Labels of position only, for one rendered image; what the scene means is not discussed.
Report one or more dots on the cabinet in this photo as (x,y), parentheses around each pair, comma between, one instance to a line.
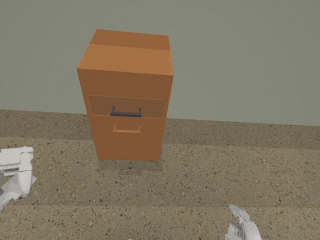
(127,64)

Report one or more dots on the handle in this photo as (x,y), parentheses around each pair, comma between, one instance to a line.
(126,132)
(126,114)

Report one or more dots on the drawer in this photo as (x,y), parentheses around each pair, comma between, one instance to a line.
(103,105)

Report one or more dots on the robot right hand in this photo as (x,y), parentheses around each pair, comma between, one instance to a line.
(248,229)

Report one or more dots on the robot left hand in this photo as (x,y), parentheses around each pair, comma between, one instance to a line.
(16,163)

